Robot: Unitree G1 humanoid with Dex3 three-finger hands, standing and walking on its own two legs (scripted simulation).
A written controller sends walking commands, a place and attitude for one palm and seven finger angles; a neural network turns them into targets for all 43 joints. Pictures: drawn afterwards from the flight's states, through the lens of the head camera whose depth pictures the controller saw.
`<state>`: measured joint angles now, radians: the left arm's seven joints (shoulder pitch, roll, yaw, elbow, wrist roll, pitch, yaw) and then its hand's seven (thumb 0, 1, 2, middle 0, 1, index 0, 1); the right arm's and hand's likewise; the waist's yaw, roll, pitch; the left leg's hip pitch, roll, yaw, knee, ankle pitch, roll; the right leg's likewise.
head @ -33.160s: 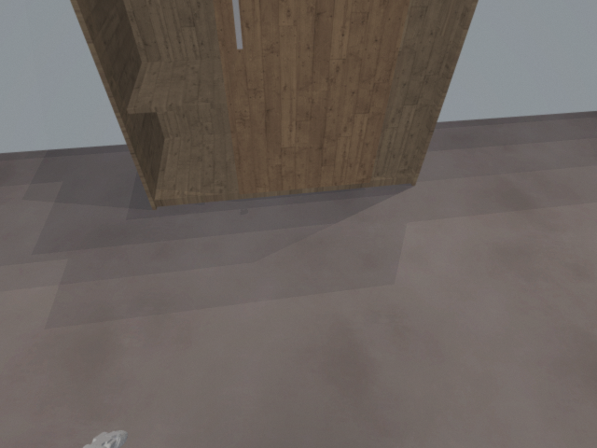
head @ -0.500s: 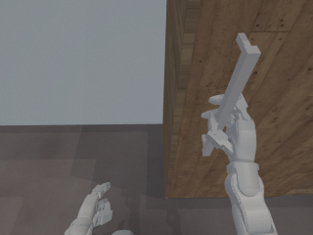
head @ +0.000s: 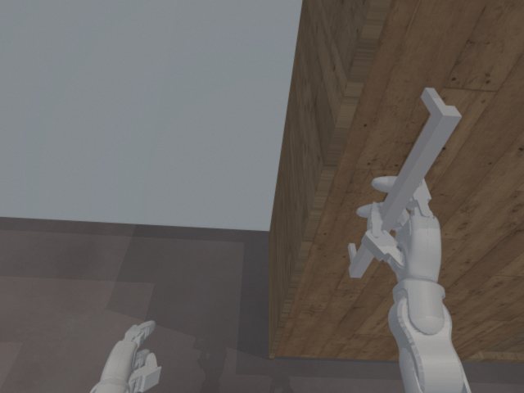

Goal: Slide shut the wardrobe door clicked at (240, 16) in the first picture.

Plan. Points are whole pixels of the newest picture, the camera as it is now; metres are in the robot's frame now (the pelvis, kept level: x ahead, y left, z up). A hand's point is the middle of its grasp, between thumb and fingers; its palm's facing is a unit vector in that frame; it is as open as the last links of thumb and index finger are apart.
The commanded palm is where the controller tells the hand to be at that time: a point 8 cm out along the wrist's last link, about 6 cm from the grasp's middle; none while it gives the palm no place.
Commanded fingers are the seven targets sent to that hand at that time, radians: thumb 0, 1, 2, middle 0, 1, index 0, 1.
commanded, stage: loosen the grip on the handle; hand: right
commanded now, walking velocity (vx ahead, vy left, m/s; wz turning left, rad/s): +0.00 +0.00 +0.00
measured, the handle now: (384, 203) +0.35 -0.15 +0.15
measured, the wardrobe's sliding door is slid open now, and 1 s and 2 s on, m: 0.00 0.00 0.00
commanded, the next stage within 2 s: slip the hand off the handle in 0.64 s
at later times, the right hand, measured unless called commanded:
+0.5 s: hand (378, 240) +0.29 -0.14 +0.13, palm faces +0.18 +0.98 -0.08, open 14.0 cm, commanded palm +0.26 -0.18 +0.13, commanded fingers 0.00 0.55 -0.20 0.28 1.18 0.28 1.18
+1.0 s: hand (404, 254) +0.28 -0.17 +0.12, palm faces +0.22 +0.97 -0.11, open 14.8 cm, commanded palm +0.25 -0.22 +0.13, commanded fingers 0.00 0.55 -0.20 0.25 1.15 0.25 1.15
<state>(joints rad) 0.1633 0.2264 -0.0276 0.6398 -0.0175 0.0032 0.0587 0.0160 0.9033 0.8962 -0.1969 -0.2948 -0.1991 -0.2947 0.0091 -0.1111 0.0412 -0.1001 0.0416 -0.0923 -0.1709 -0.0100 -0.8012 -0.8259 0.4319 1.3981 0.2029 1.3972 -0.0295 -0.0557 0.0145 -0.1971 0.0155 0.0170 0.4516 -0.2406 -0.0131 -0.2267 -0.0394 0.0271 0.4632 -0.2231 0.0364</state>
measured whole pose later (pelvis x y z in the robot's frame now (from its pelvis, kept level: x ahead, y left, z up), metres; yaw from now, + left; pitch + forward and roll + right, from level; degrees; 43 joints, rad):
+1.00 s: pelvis +0.02 +0.00 -0.02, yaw +1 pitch +1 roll +0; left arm 0.22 0.22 -0.02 0.62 0.00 -0.16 0.03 0.02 0.90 0.90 -0.20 -0.30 -0.20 -0.30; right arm 0.15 -0.19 -0.10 -0.10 0.10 -0.20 -0.08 -0.01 0.55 -0.20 0.26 1.15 0.24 1.14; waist -0.05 -0.03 -0.06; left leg -0.30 0.01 0.01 0.66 -0.37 -0.01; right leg -0.31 -0.05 0.01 0.65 -0.34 0.04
